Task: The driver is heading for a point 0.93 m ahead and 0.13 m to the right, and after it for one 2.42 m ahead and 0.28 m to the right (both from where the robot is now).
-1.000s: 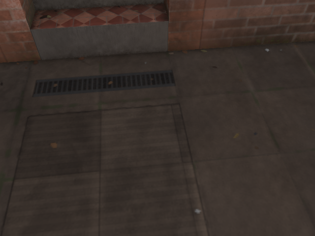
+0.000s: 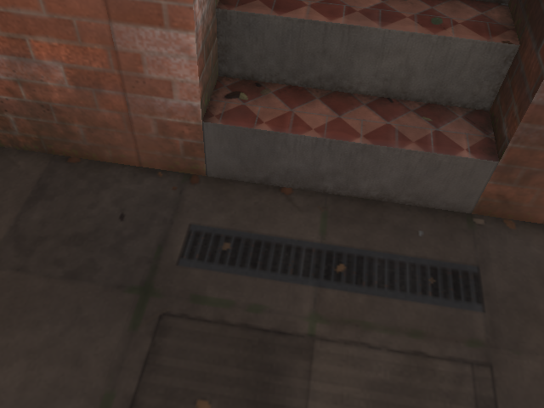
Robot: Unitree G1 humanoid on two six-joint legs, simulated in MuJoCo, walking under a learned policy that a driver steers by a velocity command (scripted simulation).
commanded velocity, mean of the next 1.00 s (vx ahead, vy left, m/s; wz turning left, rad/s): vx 0.77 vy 0.12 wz -0.35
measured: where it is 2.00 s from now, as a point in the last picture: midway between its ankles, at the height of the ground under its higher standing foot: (333, 276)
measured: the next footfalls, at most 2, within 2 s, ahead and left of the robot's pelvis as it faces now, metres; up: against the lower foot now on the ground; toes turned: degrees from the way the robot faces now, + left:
left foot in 0.30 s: +0.52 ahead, +0.13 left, +0.00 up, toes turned -19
right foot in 0.70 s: +0.76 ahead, -0.23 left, +0.00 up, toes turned -28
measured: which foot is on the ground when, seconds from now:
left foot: up 0.00-0.28, down 0.30-0.68, up 0.70-1.00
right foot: down 0.00-0.30, up 0.32-0.68, down 0.70-1.00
